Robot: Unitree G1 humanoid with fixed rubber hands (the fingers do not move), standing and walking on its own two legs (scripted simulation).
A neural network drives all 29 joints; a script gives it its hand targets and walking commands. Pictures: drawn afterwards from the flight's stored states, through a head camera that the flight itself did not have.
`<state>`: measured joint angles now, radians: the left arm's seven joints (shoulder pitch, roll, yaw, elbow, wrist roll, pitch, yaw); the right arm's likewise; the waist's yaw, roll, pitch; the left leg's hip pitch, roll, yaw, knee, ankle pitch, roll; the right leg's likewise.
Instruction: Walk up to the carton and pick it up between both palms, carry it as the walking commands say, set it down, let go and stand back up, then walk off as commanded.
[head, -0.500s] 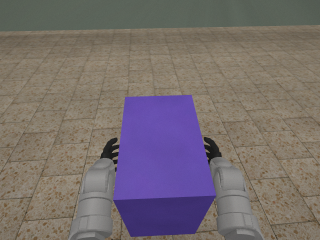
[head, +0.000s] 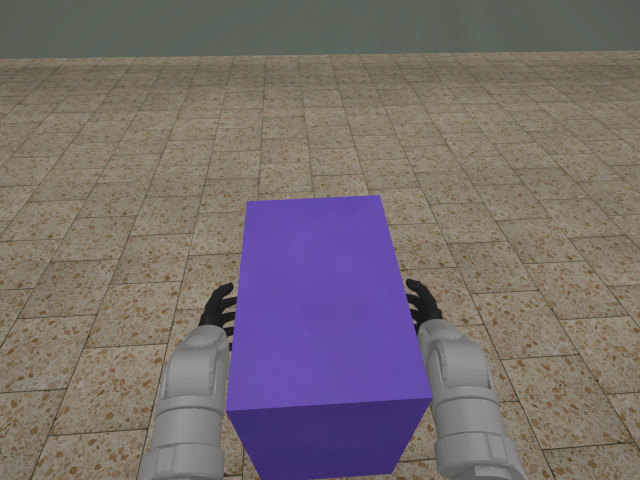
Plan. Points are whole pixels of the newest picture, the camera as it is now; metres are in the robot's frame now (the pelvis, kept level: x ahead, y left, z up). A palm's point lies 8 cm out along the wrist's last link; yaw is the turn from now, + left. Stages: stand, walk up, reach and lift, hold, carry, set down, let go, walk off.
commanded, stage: reach and lift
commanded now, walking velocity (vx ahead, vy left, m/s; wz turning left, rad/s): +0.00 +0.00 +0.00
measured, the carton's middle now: (320, 340) +0.31 +0.01 -0.01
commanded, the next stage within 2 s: hold in 0.08 s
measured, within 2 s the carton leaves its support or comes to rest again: neither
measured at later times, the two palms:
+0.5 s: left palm (218, 343) +0.27 +0.14 +0.04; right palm (438, 339) +0.28 -0.14 +0.04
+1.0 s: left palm (233, 341) +0.27 +0.12 +0.06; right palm (461, 344) +0.26 -0.16 +0.06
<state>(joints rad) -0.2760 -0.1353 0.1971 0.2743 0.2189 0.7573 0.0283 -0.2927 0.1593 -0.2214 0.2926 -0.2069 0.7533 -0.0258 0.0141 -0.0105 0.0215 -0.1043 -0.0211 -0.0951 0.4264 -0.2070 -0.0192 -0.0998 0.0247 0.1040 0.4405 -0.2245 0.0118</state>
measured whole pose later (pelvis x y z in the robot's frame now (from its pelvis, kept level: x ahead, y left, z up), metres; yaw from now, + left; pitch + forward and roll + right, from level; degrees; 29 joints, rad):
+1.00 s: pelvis -0.03 -0.03 -0.02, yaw -1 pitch +1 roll -1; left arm -0.29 -0.09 0.12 0.06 0.10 0.97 0.10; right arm -0.27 0.15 -0.14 0.03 -0.14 0.97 -0.11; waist 0.02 0.00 -0.14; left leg -0.42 0.03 -0.10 0.69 -0.29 -0.07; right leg -0.42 0.09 0.07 0.68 -0.27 -0.03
